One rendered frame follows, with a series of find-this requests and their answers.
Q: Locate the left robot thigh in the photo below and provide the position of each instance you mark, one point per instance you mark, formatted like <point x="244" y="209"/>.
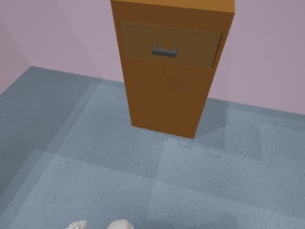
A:
<point x="120" y="224"/>

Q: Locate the drawer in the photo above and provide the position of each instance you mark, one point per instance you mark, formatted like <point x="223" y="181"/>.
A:
<point x="195" y="48"/>

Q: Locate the cabinet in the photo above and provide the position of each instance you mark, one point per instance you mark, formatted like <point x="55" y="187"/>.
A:
<point x="166" y="97"/>

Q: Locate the handle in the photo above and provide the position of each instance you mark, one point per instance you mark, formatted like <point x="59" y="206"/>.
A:
<point x="162" y="52"/>

